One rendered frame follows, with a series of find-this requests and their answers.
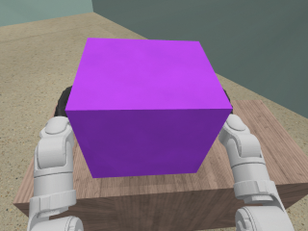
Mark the left robot upper arm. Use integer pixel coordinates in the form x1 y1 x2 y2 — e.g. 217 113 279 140
31 216 84 231

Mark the left robot forearm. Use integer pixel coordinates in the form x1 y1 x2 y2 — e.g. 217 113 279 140
27 115 77 231

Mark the right robot upper arm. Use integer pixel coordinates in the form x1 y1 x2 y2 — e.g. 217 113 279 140
235 206 294 231

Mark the carton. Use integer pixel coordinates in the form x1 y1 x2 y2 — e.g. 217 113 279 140
65 38 233 178

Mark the pedestal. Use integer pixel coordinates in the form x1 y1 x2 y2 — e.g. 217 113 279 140
13 99 308 231

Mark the robot left hand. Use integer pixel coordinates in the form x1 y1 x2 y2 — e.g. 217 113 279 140
54 86 72 117

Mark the right robot forearm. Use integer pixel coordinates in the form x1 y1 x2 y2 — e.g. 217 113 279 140
218 114 295 231

